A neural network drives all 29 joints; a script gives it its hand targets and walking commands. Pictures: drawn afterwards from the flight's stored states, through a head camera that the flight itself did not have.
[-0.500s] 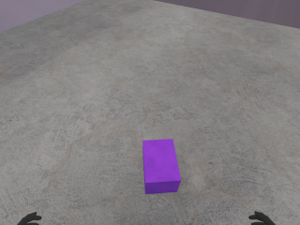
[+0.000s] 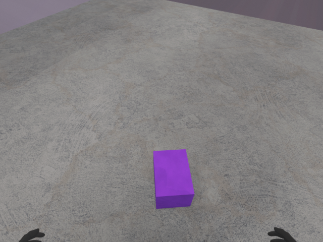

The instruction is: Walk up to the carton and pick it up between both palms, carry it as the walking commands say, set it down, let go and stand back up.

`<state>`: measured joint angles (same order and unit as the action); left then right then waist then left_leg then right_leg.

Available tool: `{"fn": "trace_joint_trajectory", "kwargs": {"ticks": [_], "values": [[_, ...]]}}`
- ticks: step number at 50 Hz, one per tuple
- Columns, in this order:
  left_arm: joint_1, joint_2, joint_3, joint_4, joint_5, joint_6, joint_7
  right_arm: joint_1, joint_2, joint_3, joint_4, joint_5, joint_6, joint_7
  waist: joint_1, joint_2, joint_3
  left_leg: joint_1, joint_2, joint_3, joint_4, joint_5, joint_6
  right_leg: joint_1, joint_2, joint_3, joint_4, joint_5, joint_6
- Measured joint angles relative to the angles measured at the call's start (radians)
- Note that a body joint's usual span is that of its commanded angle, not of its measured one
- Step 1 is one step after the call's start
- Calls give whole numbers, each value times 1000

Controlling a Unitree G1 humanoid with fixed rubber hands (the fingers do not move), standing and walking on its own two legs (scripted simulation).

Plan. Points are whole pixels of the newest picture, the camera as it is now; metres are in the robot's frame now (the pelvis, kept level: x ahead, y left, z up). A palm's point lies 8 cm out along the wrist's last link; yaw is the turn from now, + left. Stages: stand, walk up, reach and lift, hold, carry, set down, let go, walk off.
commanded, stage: walk up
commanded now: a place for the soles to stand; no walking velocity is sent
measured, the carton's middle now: (171, 178) +0.61 -0.08 -0.65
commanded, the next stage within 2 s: none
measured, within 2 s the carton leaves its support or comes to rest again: neither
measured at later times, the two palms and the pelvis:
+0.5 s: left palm out of the picture +0.12 +0.33 -0.05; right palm out of the picture +0.12 -0.32 -0.06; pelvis +0.00 +0.00 +0.00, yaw +0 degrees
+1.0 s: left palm out of the picture +0.12 +0.33 -0.05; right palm out of the picture +0.12 -0.32 -0.07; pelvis +0.00 +0.00 +0.00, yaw +0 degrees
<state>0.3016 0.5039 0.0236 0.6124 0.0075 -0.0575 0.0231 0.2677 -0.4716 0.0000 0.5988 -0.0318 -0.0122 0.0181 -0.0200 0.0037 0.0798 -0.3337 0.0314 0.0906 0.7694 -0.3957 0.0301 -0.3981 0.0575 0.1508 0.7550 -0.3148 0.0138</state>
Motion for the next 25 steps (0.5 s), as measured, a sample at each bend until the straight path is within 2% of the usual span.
{"fn": "trace_joint_trajectory", "kwargs": {"ticks": [25], "values": [[-2, 0, 0, 0, 0, 0, -1, 0, 0, 0, 0, 0, 0, 0, 0, 0, -1, 1, 1, 0, 0, 1, -1, 0, 1, 0, 0, 1, 1]]}}
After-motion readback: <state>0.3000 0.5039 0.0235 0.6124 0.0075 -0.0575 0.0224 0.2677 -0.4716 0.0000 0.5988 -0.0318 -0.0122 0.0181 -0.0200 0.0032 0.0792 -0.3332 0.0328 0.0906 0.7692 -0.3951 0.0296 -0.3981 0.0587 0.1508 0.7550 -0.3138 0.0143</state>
